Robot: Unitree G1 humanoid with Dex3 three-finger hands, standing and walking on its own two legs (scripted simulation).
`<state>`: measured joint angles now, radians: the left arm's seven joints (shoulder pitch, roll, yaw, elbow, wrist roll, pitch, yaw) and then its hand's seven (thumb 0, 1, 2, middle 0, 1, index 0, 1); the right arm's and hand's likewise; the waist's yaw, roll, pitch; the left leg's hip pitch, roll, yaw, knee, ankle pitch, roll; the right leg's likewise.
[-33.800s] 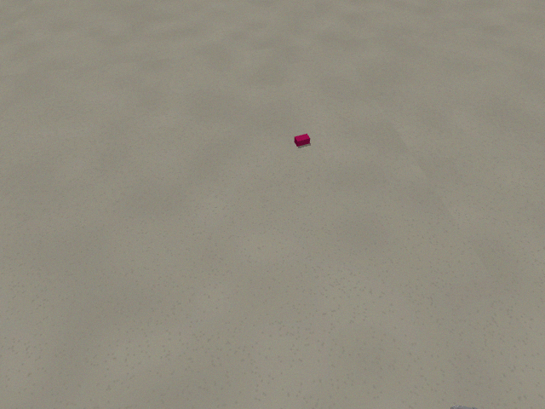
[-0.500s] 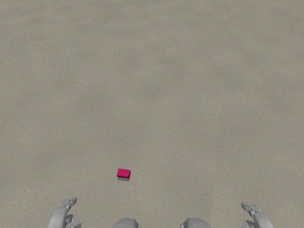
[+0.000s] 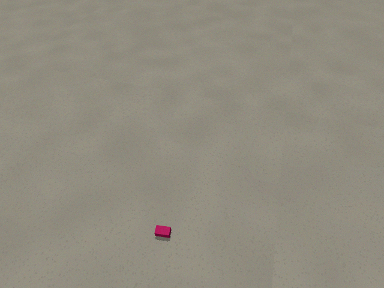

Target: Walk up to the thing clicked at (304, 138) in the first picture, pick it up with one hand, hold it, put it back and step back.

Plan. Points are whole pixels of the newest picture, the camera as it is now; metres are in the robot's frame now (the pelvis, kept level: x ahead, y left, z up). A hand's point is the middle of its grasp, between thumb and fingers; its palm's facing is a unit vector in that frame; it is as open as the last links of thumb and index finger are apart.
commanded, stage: stand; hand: left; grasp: from above
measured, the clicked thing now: (162, 231) +0.49 +0.20 -0.76
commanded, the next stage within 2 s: step back in 1.78 s
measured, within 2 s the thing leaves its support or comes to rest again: neither
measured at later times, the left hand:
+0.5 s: hand out of the picture +0.05 +0.22 -0.15, palm faces +0.01 -0.94 -0.34, open 7.4 cm
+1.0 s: hand out of the picture +0.09 +0.22 -0.15, palm faces +0.00 -0.94 -0.34, open 7.4 cm
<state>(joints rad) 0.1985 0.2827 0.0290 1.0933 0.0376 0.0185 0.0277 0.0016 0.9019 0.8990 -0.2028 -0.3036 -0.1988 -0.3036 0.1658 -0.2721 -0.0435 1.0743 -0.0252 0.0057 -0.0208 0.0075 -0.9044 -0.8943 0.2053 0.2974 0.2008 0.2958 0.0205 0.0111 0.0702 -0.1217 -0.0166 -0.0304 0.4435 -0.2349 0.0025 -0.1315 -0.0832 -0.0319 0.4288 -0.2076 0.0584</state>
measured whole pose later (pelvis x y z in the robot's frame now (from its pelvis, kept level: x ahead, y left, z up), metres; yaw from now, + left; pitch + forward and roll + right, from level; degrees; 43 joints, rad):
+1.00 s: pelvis +0.01 -0.03 +0.01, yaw -1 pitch -4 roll +0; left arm 0.10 0.31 0.02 1.14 0.02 0.00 0.01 0.00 0.90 0.90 -0.20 -0.30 -0.20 -0.30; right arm 0.12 -0.33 -0.02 1.13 -0.01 0.00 -0.01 0.01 -0.91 -0.89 0.20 0.30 0.20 0.30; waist 0.00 0.02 0.07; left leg -0.08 0.03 -0.04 0.33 -0.19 -0.04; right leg -0.10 -0.04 -0.04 0.35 -0.18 0.02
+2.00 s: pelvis -0.02 -0.01 -0.01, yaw +0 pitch -1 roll +0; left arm 0.05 0.36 0.06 0.98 0.03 0.04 0.01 0.00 0.90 0.90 -0.21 -0.30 -0.20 -0.30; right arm 0.10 -0.40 -0.06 0.97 0.01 0.05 0.01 0.00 -0.91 -0.89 0.20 0.30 0.20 0.30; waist -0.02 0.00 0.17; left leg -0.33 -0.03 -0.05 0.85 -0.46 0.03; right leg -0.29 -0.07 -0.02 0.53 -0.22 0.02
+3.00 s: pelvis -0.23 +0.05 -0.01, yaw -2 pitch -2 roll -1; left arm 0.12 0.40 0.08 0.80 0.01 0.07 0.02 0.00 0.90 0.90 -0.20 -0.30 -0.20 -0.30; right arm 0.17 -0.35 -0.03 0.86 -0.03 0.02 -0.01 0.01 -0.90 -0.89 0.21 0.30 0.20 0.30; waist -0.01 -0.04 0.18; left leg -0.28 0.00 -0.02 0.61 -0.28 0.03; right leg -0.48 0.12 0.16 1.19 -0.53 -0.01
